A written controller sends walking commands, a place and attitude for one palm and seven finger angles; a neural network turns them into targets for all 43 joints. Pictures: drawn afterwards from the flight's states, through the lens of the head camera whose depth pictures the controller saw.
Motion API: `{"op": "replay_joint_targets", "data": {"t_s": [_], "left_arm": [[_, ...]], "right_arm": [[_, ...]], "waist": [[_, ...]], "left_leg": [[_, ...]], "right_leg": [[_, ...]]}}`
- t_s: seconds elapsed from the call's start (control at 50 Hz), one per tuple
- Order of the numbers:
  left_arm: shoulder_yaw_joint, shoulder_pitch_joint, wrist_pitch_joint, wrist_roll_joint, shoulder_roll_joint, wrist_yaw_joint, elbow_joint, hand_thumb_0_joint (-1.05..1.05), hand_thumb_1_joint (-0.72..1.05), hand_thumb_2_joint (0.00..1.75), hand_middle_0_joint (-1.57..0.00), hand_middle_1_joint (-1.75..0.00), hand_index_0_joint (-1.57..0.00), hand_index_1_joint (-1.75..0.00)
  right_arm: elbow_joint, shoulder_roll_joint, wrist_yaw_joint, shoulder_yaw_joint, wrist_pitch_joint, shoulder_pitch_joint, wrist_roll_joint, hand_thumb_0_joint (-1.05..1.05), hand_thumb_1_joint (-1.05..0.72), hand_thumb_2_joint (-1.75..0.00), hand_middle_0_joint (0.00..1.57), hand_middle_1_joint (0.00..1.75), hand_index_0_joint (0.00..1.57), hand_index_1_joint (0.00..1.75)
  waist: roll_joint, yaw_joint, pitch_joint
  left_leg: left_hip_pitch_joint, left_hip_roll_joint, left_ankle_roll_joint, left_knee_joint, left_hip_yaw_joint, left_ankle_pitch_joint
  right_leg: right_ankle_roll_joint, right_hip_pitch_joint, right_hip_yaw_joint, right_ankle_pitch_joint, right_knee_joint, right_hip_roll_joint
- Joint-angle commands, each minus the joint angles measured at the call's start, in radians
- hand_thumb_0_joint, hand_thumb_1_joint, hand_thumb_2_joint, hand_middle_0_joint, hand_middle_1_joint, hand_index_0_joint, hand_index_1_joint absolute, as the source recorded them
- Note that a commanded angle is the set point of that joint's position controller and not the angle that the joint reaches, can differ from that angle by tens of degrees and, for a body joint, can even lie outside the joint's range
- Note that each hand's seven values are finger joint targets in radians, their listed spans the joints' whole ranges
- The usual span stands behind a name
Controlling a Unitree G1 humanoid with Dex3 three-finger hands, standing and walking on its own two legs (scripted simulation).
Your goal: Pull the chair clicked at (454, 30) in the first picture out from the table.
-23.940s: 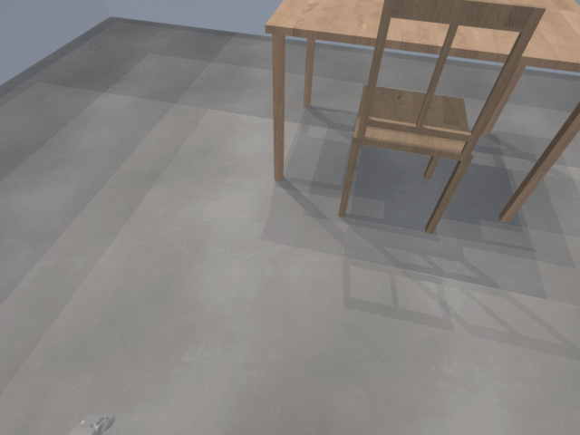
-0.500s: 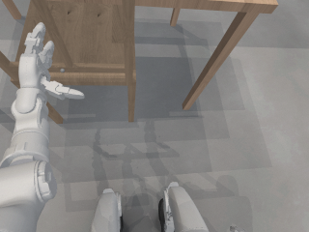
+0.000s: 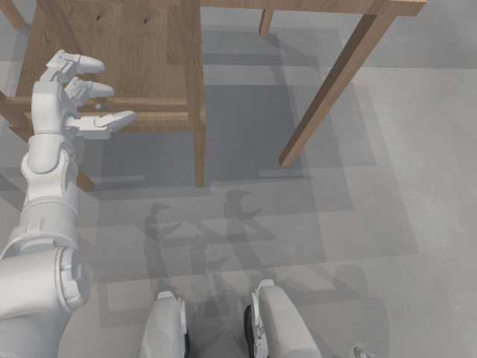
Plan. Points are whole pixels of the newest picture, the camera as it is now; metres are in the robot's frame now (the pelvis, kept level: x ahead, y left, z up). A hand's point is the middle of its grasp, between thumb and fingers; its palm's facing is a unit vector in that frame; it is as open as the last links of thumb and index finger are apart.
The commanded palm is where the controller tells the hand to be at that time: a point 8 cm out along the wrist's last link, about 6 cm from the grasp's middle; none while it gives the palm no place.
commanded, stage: hook a spindle and tug to test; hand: left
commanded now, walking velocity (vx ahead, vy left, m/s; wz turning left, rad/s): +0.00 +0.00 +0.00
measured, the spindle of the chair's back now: (65, 33) +0.61 +0.23 +0.06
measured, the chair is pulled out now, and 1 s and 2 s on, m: -0.10 -0.10 -0.10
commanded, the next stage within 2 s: open the thumb and straighten the fingers in 0.86 s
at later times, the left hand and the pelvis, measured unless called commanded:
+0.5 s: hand (101, 121) +0.48 +0.18 +0.02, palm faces +0.02 -1.00 -0.03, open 4.4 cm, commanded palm +0.45 +0.22 +0.03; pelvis +0.00 -0.01 +0.01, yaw +1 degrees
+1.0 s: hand (102, 131) +0.46 +0.17 +0.03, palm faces +0.00 -1.00 -0.04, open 4.4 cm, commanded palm +0.43 +0.22 +0.04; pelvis +0.00 -0.01 +0.01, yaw +1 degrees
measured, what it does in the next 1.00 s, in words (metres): stands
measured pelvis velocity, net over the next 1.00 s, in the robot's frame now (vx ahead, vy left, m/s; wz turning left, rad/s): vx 0.00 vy -0.01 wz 0.02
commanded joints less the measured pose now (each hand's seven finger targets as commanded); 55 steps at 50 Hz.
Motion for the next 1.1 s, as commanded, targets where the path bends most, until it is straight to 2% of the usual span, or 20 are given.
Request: {"op": "replay_joint_targets", "data": {"t_s": [0.0, 0.04, 0.14, 0.26, 0.28, 0.32, 0.42, 0.48, 0.52, 0.58, 0.64, 0.72, 0.74, 0.78, 0.82, 0.86, 0.94, 0.98, 1.04, 1.08], "left_arm": [[0.002, -0.352, -0.054, -0.028, 0.189, -0.006, -0.189, 0.00, 0.51, 0.73, -0.50, -1.45, -0.50, -1.45], [0.006, -0.382, -0.062, -0.029, 0.205, -0.006, -0.234, 0.00, 0.62, 0.78, -0.50, -1.45, -0.50, -1.45], [-0.005, -0.371, -0.059, -0.029, 0.186, -0.003, -0.213, 0.00, 0.90, 0.90, -0.50, -1.45, -0.50, -1.45], [0.031, -0.315, -0.072, -0.032, 0.221, -0.003, -0.252, 0.00, 0.90, 0.90, -0.50, -1.45, -0.50, -1.45], [0.012, -0.268, -0.069, -0.034, 0.189, -0.005, -0.256, 0.00, 0.90, 0.90, -0.50, -1.45, -0.50, -1.45], [-0.014, -0.244, -0.061, -0.042, 0.149, -0.005, -0.258, 0.00, 0.90, 0.90, -0.50, -1.45, -0.50, -1.45], [0.004, -0.265, -0.071, -0.042, 0.174, 0.008, -0.267, 0.00, 0.90, 0.90, -0.50, -1.45, -0.50, -1.45], [-0.003, -0.282, -0.093, -0.041, 0.167, 0.012, -0.289, 0.00, 0.90, 0.90, -0.50, -1.45, -0.50, -1.45], [-0.007, -0.282, -0.096, -0.041, 0.166, 0.006, -0.267, 0.00, 0.90, 0.90, -0.50, -1.45, -0.50, -1.45], [-0.020, -0.271, -0.097, -0.041, 0.153, -0.007, -0.267, 0.00, 0.90, 0.90, -0.50, -1.45, -0.50, -1.45], [-0.030, -0.230, -0.086, -0.057, 0.132, -0.018, -0.273, 0.00, 0.90, 0.90, -0.50, -1.45, -0.50, -1.45], [-0.029, -0.202, -0.070, -0.061, 0.129, -0.018, -0.279, 0.00, 0.90, 0.90, -0.50, -1.45, -0.50, -1.45], [-0.050, -0.223, -0.072, -0.063, 0.110, -0.018, -0.305, 0.00, 0.90, 0.90, -0.50, -1.45, -0.50, -1.45], [-0.021, -0.199, -0.076, -0.064, 0.139, -0.010, -0.329, 0.00, 0.90, 0.90, -0.50, -1.45, -0.50, -1.45], [-0.059, -0.220, -0.079, -0.061, 0.095, -0.005, -0.337, 0.00, 0.90, 0.90, -0.50, -1.45, -0.50, -1.45], [-0.053, -0.250, -0.086, -0.059, 0.102, 0.004, -0.347, 0.00, 0.90, 0.90, -0.50, -1.45, -0.50, -1.45], [-0.016, -0.205, -0.084, -0.052, 0.144, 0.008, -0.311, 0.00, 0.90, 0.90, -0.50, -1.45, -0.50, -1.45], [-0.024, -0.204, -0.071, -0.026, 0.157, 0.013, -0.324, 0.00, 0.66, 0.78, -0.50, -1.45, -0.50, -1.45], [-0.075, -0.207, -0.059, -0.044, 0.083, 0.009, -0.340, 0.00, 0.30, 0.61, -0.50, -1.45, -0.50, -1.45], [-0.045, -0.163, -0.054, -0.051, 0.110, 0.009, -0.336, 0.00, 0.05, 0.49, -0.50, -1.45, -0.50, -1.45]], "right_arm": [[-0.040, -0.187, -0.015, -0.070, -0.005, 0.172, 0.002, 0.00, -0.90, -0.90, 0.20, 0.30, 0.20, 0.30], [-0.040, -0.190, -0.017, -0.071, -0.007, 0.178, 0.001, 0.00, -0.90, -0.90, 0.20, 0.30, 0.20, 0.30], [-0.032, -0.187, -0.018, -0.073, -0.010, 0.182, 0.000, 0.00, -0.90, -0.90, 0.20, 0.30, 0.20, 0.30], [-0.044, -0.185, -0.016, -0.074, -0.010, 0.175, 0.002, 0.00, -0.90, -0.90, 0.20, 0.30, 0.20, 0.30], [-0.052, -0.180, -0.013, -0.075, -0.009, 0.168, 0.004, 0.00, -0.90, -0.90, 0.20, 0.30, 0.20, 0.30], [-0.052, -0.177, -0.010, -0.077, -0.009, 0.158, 0.009, 0.00, -0.90, -0.90, 0.20, 0.30, 0.20, 0.30], [-0.049, -0.180, -0.017, -0.079, -0.016, 0.149, 0.012, 0.00, -0.90, -0.90, 0.20, 0.30, 0.20, 0.30], [-0.048, -0.180, -0.017, -0.078, -0.026, 0.140, 0.009, 0.00, -0.90, -0.90, 0.20, 0.30, 0.20, 0.30], [-0.041, -0.180, -0.022, -0.078, -0.030, 0.138, 0.009, 0.00, -0.90, -0.90, 0.20, 0.30, 0.20, 0.30], [-0.044, -0.181, -0.021, -0.078, -0.033, 0.132, 0.010, 0.00, -0.90, -0.90, 0.20, 0.30, 0.20, 0.30], [-0.054, -0.181, -0.021, -0.079, -0.034, 0.131, 0.013, 0.00, -0.90, -0.90, 0.20, 0.30, 0.20, 0.30], [-0.054, -0.181, -0.021, -0.082, -0.033, 0.125, 0.019, 0.00, -0.90, -0.90, 0.20, 0.30, 0.20, 0.30], [-0.057, -0.179, -0.021, -0.080, -0.036, 0.125, 0.018, 0.00, -0.90, -0.90, 0.20, 0.30, 0.20, 0.30], [-0.060, -0.179, -0.021, -0.082, -0.038, 0.121, 0.018, 0.00, -0.90, -0.90, 0.20, 0.30, 0.20, 0.30], [-0.056, -0.171, -0.021, -0.082, -0.043, 0.114, 0.019, 0.00, -0.90, -0.90, 0.20, 0.30, 0.20, 0.30], [-0.047, -0.175, -0.024, -0.084, -0.049, 0.121, 0.016, 0.00, -0.90, -0.90, 0.20, 0.30, 0.20, 0.30], [-0.050, -0.176, -0.025, -0.081, -0.054, 0.125, 0.014, 0.00, -0.90, -0.90, 0.20, 0.30, 0.20, 0.30], [-0.058, -0.175, -0.021, -0.081, -0.050, 0.125, 0.014, 0.00, -0.90, -0.90, 0.20, 0.30, 0.20, 0.30], [-0.061, -0.169, -0.018, -0.084, -0.052, 0.124, 0.016, 0.00, -0.90, -0.90, 0.20, 0.30, 0.20, 0.30], [-0.063, -0.173, -0.019, -0.087, -0.054, 0.124, 0.019, 0.00, -0.90, -0.90, 0.20, 0.30, 0.20, 0.30]], "waist": [[0.110, -0.004, -0.552], [0.147, 0.001, -0.570], [0.124, -0.003, -0.564], [0.140, 0.027, -0.598], [0.135, 0.036, -0.602], [0.109, 0.026, -0.562], [0.075, 0.021, -0.522], [0.117, 0.026, -0.537], [0.081, 0.014, -0.526], [0.139, 0.026, -0.532], [0.110, 0.030, -0.552], [0.086, 0.037, -0.520], [0.096, 0.028, -0.528], [0.099, 0.047, -0.552], [0.112, 0.033, -0.528], [0.096, 0.023, -0.531], [0.091, 0.044, -0.515], [0.119, 0.053, -0.535], [0.107, 0.035, -0.527], [0.075, 0.048, -0.536]], "left_leg": [[0.417, -0.032, 0.016, -0.139, -0.020, 0.477], [0.438, -0.031, 0.015, -0.139, -0.023, 0.487], [0.432, -0.034, 0.017, -0.136, -0.022, 0.490], [0.443, -0.035, 0.014, -0.145, -0.012, 0.518], [0.448, -0.038, 0.012, -0.152, -0.012, 0.523], [0.427, -0.037, 0.014, -0.157, -0.004, 0.494], [0.383, -0.040, 0.017, -0.160, 0.000, 0.430], [0.415, -0.042, 0.014, -0.160, -0.003, 0.423], [0.388, -0.043, 0.017, -0.153, 0.001, 0.411], [0.427, -0.043, 0.011, -0.160, -0.006, 0.424], [0.430, -0.042, 0.013, -0.158, -0.007, 0.443], [0.418, -0.041, 0.012, -0.170, -0.007, 0.423], [0.429, -0.040, 0.014, -0.168, -0.010, 0.425], [0.437, -0.041, 0.012, -0.171, -0.008, 0.433], [0.444, -0.042, 0.010, -0.172, -0.009, 0.425], [0.452, -0.039, 0.011, -0.169, -0.014, 0.424], [0.413, -0.044, 0.012, -0.173, -0.008, 0.401], [0.439, -0.042, 0.010, -0.180, -0.008, 0.426], [0.462, -0.041, 0.010, -0.183, -0.012, 0.437], [0.450, -0.040, 0.010, -0.186, -0.007, 0.433]], "right_leg": [[-0.038, 0.283, -0.001, 0.355, -0.128, 0.034], [-0.040, 0.277, 0.001, 0.357, -0.120, 0.032], [-0.039, 0.279, 0.003, 0.365, -0.124, 0.033], [-0.042, 0.330, 0.007, 0.402, -0.124, 0.030], [-0.042, 0.342, 0.005, 0.405, -0.126, 0.031], [-0.038, 0.341, 0.004, 0.394, -0.140, 0.031], [-0.035, 0.343, 0.013, 0.358, -0.145, 0.029], [-0.039, 0.318, 0.011, 0.331, -0.141, 0.028], [-0.035, 0.332, 0.016, 0.338, -0.144, 0.027], [-0.041, 0.298, 0.008, 0.320, -0.137, 0.027], [-0.041, 0.316, 0.008, 0.339, -0.132, 0.028], [-0.040, 0.319, 0.004, 0.323, -0.145, 0.027], [-0.040, 0.306, 0.004, 0.321, -0.139, 0.028], [-0.041, 0.328, 0.006, 0.330, -0.139, 0.027], [-0.040, 0.303, 0.003, 0.315, -0.143, 0.027], [-0.039, 0.288, 0.003, 0.309, -0.141, 0.028], [-0.041, 0.317, 0.009, 0.302, -0.139, 0.027], [-0.043, 0.322, 0.007, 0.319, -0.136, 0.027], [-0.043, 0.307, 0.001, 0.319, -0.144, 0.030], [-0.041, 0.337, 0.004, 0.328, -0.152, 0.030]]}}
